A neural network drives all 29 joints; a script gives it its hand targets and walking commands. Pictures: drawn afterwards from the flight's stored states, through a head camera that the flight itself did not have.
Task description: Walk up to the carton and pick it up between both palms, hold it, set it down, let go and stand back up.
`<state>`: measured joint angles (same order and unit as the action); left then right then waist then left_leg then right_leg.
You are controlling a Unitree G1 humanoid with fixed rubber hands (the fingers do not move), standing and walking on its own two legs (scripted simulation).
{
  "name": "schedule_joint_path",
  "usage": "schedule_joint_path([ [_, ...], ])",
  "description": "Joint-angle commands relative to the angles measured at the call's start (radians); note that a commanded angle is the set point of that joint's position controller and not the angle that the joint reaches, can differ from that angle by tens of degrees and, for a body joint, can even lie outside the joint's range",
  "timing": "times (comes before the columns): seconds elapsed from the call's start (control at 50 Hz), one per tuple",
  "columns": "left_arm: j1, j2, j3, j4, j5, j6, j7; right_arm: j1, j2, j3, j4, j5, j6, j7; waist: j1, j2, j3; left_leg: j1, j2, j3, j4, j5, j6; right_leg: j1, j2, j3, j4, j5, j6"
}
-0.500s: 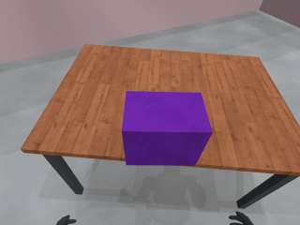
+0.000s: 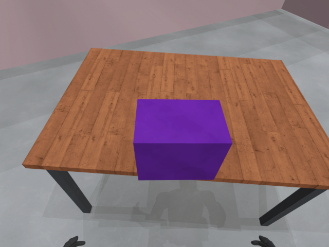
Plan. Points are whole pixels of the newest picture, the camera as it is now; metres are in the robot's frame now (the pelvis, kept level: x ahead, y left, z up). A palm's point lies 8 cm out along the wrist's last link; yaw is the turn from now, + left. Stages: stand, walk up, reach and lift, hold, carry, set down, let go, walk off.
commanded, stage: stand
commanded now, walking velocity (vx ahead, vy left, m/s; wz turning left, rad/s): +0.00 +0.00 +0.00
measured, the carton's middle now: (177, 141) +0.43 -0.04 -0.04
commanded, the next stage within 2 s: none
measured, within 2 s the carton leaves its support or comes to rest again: neither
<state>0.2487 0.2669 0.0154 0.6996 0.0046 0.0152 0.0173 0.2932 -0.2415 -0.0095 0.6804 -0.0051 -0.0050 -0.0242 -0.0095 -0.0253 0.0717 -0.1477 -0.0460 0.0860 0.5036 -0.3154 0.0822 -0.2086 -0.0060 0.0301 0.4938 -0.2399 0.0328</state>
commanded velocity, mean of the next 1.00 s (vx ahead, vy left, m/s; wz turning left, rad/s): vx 0.00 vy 0.00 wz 0.00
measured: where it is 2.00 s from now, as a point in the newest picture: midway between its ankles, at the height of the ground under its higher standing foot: outside the picture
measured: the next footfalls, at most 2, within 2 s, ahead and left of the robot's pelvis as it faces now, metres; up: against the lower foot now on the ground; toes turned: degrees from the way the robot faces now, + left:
none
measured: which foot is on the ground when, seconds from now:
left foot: down 0.00-1.00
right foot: down 0.00-1.00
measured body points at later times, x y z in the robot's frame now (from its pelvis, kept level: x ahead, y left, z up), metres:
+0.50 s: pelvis +0.00 +0.00 +0.00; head +0.01 +0.01 +0.45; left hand +0.10 +0.25 -0.13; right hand +0.08 -0.26 -0.11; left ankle -0.02 +0.06 -0.74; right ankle +0.02 -0.14 -0.74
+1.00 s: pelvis +0.00 -0.01 +0.00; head +0.01 +0.01 +0.45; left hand +0.10 +0.24 -0.13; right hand +0.07 -0.26 -0.12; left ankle -0.02 +0.06 -0.74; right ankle +0.02 -0.14 -0.74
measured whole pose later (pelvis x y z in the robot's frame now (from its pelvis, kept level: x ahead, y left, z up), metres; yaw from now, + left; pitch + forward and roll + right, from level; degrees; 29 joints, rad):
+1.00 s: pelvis +0.00 -0.01 +0.00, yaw -1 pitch -2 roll +0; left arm 0.26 0.23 0.02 0.80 0.02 0.01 0.03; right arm 0.31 -0.22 -0.02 0.78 0.00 -0.01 -0.03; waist -0.01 -0.02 0.05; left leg -0.13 -0.04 0.10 0.47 -0.30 0.07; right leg -0.21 0.00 0.05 0.48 -0.23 0.02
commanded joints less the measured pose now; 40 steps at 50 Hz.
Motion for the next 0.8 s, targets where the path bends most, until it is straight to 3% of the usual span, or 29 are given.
schedule_joint_path([
  [0.0, 0.004, 0.122, 0.036, -0.071, -0.002, -0.015, 0.006, 0.036, -0.158, -0.043, -0.060, 0.000, -0.015, -0.005, -0.005, 0.040, -0.045, -0.039, 0.187, -0.197, -0.149, 0.296, -0.050, 0.021, -0.074, 0.082, -0.039, 0.162, -0.020],
  [0.08, 0.013, 0.120, 0.041, -0.063, 0.002, -0.015, 0.004, 0.028, -0.150, -0.044, -0.056, -0.003, -0.014, -0.003, -0.002, 0.051, -0.033, -0.055, 0.182, -0.191, -0.163, 0.220, -0.046, 0.026, -0.074, 0.083, -0.046, 0.145, -0.020],
  [0.16, 0.013, 0.116, 0.039, -0.060, 0.002, -0.015, 0.007, 0.026, -0.146, -0.043, -0.051, -0.001, -0.016, -0.004, 0.002, 0.025, -0.020, -0.065, 0.185, -0.190, -0.168, 0.208, -0.043, 0.009, -0.075, 0.088, -0.046, 0.150, -0.020],
  [0.2, 0.013, 0.107, 0.039, -0.055, 0.000, -0.016, 0.006, 0.017, -0.149, -0.043, -0.048, -0.002, -0.016, -0.004, 0.006, 0.061, -0.021, -0.065, 0.185, -0.192, -0.170, 0.208, -0.043, 0.010, -0.071, 0.088, -0.051, 0.143, -0.018],
  [0.32, 0.018, 0.111, 0.041, -0.046, 0.003, -0.019, 0.010, 0.034, -0.144, -0.044, -0.033, -0.004, -0.017, -0.006, -0.004, 0.023, -0.035, -0.051, 0.183, -0.185, -0.166, 0.177, -0.038, 0.010, -0.072, 0.091, -0.054, 0.158, -0.022],
  [0.38, 0.019, 0.104, 0.040, -0.044, 0.000, -0.019, 0.009, 0.033, -0.144, -0.045, -0.029, -0.003, -0.019, -0.007, -0.003, 0.041, -0.038, -0.045, 0.190, -0.190, -0.167, 0.226, -0.046, 0.003, -0.070, 0.090, -0.054, 0.157, -0.020],
  [0.44, 0.023, 0.100, 0.042, -0.037, 0.001, -0.018, 0.009, 0.034, -0.140, -0.044, -0.023, -0.004, -0.017, -0.007, -0.002, 0.020, -0.035, -0.052, 0.185, -0.182, -0.170, 0.175, -0.041, 0.003, -0.071, 0.095, -0.054, 0.147, -0.023],
  [0.48, 0.034, 0.102, 0.044, -0.030, 0.001, -0.018, 0.008, 0.037, -0.136, -0.046, -0.013, -0.005, -0.016, -0.006, 0.000, 0.037, -0.031, -0.053, 0.180, -0.180, -0.177, 0.149, -0.040, 0.000, -0.067, 0.097, -0.055, 0.142, -0.024],
  [0.6, 0.037, 0.090, 0.041, -0.023, 0.003, -0.021, 0.012, 0.037, -0.134, -0.045, 0.002, -0.006, -0.018, -0.008, 0.003, 0.049, -0.028, -0.049, 0.184, -0.179, -0.169, 0.196, -0.036, -0.003, -0.067, 0.094, -0.059, 0.158, -0.025],
  [0.62, 0.040, 0.097, 0.042, -0.019, 0.003, -0.021, 0.013, 0.046, -0.132, -0.046, 0.004, -0.005, -0.018, -0.008, -0.001, 0.026, -0.030, -0.056, 0.182, -0.179, -0.167, 0.185, -0.035, 0.000, -0.068, 0.094, -0.060, 0.156, -0.027],
  [0.68, 0.042, 0.091, 0.042, -0.014, 0.002, -0.018, 0.014, 0.036, -0.132, -0.046, 0.009, -0.005, -0.017, -0.008, 0.002, 0.047, -0.027, -0.051, 0.185, -0.181, -0.180, 0.162, -0.040, -0.015, -0.062, 0.094, -0.057, 0.143, -0.025],
  [0.78, 0.044, 0.091, 0.042, 0.002, 0.002, -0.021, 0.017, 0.037, -0.126, -0.046, 0.025, -0.005, -0.020, -0.009, 0.002, 0.032, -0.058, -0.010, 0.184, -0.169, -0.150, 0.260, -0.033, -0.001, -0.068, 0.096, -0.060, 0.195, -0.030],
])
